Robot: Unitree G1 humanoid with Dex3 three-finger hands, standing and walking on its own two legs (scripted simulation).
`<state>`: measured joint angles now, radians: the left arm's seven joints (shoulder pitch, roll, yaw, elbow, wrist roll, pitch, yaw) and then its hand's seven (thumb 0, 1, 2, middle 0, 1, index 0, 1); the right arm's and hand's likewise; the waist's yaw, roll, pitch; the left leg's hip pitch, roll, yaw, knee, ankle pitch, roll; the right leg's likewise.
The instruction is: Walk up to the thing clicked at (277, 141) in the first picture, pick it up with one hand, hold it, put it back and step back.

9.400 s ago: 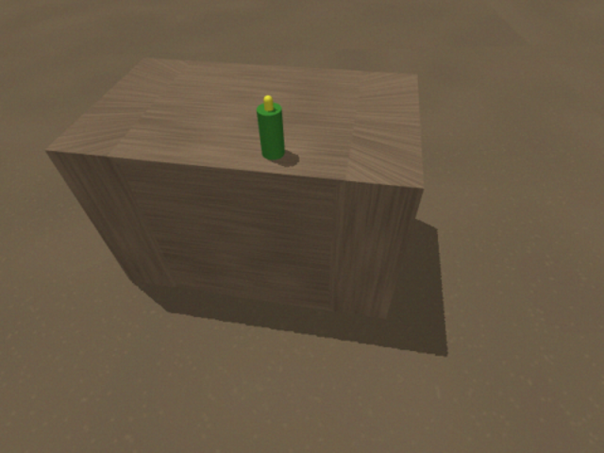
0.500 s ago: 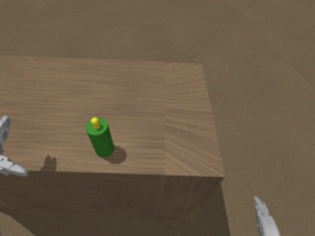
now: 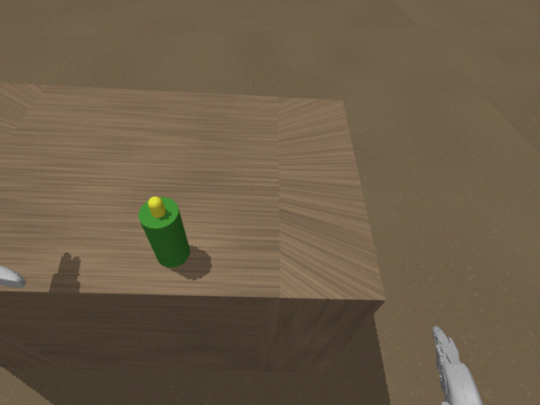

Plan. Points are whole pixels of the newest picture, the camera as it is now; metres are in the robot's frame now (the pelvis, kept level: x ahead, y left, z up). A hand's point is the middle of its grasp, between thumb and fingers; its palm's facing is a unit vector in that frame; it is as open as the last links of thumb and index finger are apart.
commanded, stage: go down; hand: left
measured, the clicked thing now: (164, 229) +0.41 +0.18 -0.02
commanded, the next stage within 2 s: approach in 1.26 s
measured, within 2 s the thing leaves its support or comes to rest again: neither
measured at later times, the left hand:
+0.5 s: hand out of the picture +0.35 +0.36 +0.08, palm faces +0.15 -0.99 +0.00, open 17.3 cm
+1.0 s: hand out of the picture +0.33 +0.36 +0.08, palm faces +0.16 -0.99 +0.00, open 17.4 cm
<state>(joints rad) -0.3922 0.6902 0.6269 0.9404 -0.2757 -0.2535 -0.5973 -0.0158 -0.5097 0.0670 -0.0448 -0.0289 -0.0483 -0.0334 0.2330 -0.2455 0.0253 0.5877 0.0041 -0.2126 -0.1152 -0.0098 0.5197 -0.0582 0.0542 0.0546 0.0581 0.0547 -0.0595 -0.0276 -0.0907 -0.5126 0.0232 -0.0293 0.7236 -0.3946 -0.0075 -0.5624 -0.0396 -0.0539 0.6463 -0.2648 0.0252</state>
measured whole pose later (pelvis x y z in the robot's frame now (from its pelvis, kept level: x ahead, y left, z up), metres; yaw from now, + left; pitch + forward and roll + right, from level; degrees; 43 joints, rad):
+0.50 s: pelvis +0.00 +0.00 -0.01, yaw +0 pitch +13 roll -2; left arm -0.41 0.70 0.63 0.92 -0.26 -0.23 -0.61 -0.02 -0.48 0.08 -0.04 -0.03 -0.04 -0.04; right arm 0.28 -0.25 0.04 0.52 0.00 -0.21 -0.11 -0.01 0.52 -0.06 0.05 0.05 0.06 0.05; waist -0.06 -0.02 -0.12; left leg -0.60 0.02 -0.03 0.82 -0.44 0.00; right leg -0.64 -0.04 -0.06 0.73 -0.30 0.03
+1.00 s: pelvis -0.01 +0.00 -0.01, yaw +0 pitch +12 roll -2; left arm -0.38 0.68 0.63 0.88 -0.27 -0.22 -0.61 -0.02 -0.51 0.07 -0.04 -0.04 -0.05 -0.04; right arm 0.30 -0.26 0.03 0.48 0.01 -0.21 -0.12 -0.01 0.52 -0.06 0.05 0.05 0.06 0.05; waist -0.05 -0.03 -0.11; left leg -0.61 0.02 -0.04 0.85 -0.45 -0.01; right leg -0.65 -0.05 -0.06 0.77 -0.32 0.03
